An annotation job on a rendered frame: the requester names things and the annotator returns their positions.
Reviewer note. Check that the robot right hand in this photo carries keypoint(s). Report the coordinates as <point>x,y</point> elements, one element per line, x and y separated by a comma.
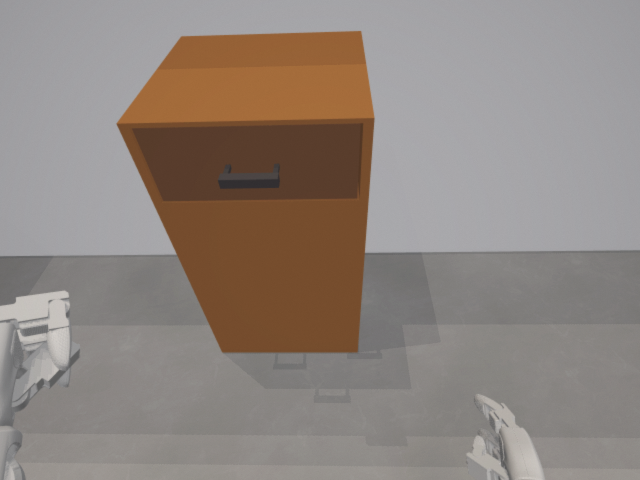
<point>512,456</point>

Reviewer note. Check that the cabinet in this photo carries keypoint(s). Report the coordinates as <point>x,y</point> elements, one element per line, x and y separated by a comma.
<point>271,276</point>

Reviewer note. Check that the drawer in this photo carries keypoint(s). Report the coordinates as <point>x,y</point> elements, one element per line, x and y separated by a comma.
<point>317,161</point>

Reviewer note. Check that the handle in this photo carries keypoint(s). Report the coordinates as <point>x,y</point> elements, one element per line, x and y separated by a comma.
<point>229,180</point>

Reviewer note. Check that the robot left hand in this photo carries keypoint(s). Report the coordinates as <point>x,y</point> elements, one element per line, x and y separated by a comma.
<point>39,325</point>

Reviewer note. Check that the left robot forearm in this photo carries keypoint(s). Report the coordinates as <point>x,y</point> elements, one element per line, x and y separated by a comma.
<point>10,443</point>

